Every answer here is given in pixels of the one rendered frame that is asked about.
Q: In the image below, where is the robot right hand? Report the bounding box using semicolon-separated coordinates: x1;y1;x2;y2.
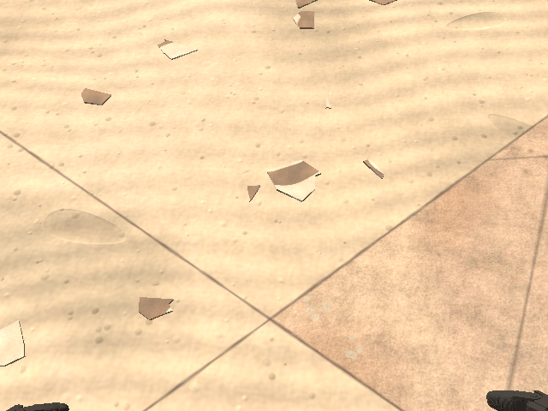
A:
486;390;548;411

